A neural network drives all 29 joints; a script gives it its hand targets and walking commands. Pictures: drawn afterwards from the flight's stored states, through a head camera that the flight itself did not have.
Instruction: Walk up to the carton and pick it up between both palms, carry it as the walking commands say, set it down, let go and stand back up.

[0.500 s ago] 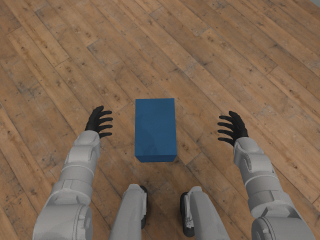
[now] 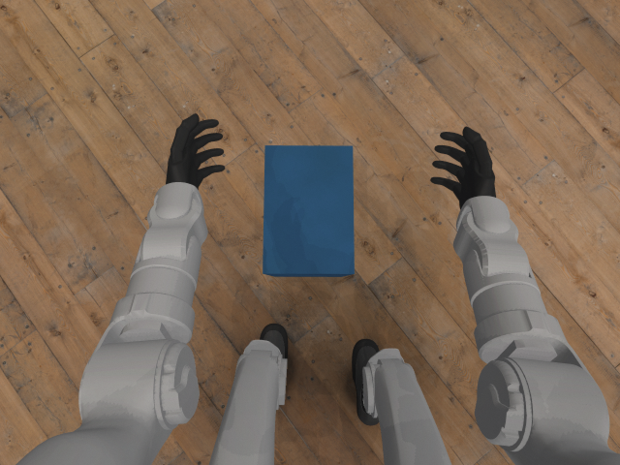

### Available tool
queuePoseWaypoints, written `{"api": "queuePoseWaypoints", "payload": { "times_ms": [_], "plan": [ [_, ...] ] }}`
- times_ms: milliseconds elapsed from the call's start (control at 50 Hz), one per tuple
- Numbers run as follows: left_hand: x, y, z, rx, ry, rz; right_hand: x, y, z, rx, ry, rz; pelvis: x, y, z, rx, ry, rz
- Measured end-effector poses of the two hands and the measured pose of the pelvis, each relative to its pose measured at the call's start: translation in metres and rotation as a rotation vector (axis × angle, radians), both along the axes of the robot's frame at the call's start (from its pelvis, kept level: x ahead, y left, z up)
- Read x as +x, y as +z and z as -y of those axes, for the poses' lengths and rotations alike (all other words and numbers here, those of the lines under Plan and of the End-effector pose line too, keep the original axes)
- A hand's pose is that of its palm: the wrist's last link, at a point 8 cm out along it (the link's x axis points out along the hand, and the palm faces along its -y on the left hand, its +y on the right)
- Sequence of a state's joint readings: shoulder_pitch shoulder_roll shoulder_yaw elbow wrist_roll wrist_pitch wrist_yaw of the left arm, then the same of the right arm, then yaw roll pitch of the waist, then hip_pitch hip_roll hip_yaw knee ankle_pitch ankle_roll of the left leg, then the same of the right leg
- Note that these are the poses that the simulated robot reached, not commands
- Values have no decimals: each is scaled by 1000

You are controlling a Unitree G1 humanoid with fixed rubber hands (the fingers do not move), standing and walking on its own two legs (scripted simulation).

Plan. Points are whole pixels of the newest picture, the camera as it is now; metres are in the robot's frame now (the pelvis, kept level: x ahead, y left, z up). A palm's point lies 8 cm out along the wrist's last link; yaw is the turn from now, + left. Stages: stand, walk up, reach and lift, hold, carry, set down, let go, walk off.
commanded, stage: reach and lift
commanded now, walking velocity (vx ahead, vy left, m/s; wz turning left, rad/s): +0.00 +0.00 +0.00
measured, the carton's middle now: (308, 220) +0.48 +0.04 -0.52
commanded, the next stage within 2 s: none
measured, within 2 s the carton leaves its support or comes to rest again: neither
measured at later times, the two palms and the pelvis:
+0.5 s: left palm (214, 206) +0.45 +0.19 -0.26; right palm (434, 208) +0.46 -0.17 -0.25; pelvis -0.02 +0.00 -0.11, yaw -1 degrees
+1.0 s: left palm (234, 219) +0.45 +0.19 -0.40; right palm (409, 222) +0.46 -0.16 -0.39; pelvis -0.05 +0.00 -0.23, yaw -2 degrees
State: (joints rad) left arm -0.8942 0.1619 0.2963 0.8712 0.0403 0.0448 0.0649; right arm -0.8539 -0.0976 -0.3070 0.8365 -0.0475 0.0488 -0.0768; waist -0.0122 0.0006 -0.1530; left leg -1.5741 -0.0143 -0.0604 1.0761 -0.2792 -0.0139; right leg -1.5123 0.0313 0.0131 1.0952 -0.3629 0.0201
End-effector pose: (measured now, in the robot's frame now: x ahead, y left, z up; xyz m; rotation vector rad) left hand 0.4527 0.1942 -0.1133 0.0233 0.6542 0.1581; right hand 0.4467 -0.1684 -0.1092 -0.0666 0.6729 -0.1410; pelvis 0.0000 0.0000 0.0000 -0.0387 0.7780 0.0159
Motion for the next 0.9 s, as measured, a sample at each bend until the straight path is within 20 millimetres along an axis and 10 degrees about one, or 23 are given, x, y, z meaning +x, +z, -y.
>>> {"api": "queuePoseWaypoints", "payload": {
  "times_ms": [180,500,900],
  "plan": [
    [-8,-27,2,-2,19,-28,2,-22,7,18,9,9,-9,-17,0,5,-14,-40],
    [-2,-147,0,3,20,-39,11,-145,-1,14,7,-12,-22,-111,4,0,-13,-116],
    [1,-252,5,-12,14,-58,11,-246,-10,-10,32,-35,-50,-207,-3,-2,-23,-43]
  ]
}}
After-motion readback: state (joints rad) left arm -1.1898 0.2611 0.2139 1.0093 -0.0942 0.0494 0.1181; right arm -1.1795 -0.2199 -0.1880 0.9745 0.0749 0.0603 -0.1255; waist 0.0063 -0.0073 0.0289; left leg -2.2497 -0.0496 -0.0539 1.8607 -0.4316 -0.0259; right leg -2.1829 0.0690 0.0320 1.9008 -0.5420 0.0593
